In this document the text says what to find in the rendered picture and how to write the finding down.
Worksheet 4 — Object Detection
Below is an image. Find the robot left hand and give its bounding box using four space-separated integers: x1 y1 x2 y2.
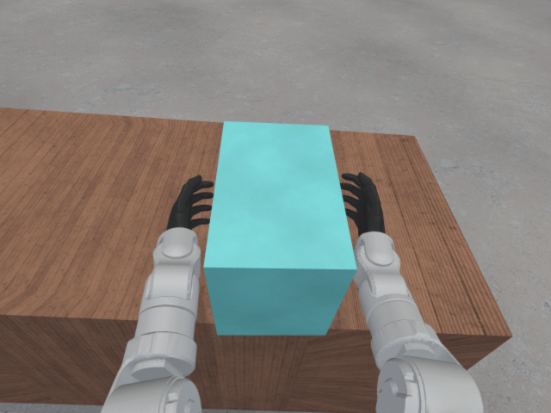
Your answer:
167 175 214 230

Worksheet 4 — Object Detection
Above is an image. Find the robot left forearm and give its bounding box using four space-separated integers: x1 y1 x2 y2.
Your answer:
101 227 201 413

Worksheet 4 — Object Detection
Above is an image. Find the robot right forearm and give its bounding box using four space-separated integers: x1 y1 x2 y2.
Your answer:
353 231 484 413

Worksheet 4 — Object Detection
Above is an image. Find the pedestal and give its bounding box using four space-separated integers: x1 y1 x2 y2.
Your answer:
0 108 512 413

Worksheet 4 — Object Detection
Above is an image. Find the robot left upper arm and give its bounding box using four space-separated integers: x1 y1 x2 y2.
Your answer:
102 375 201 413

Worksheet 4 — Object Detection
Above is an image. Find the robot right upper arm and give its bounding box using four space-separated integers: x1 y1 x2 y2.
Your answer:
376 355 483 413

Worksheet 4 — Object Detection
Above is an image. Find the carton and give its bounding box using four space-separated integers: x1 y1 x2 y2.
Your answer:
203 121 357 336

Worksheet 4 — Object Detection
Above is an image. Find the robot right hand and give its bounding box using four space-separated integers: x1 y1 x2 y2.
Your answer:
340 172 386 237

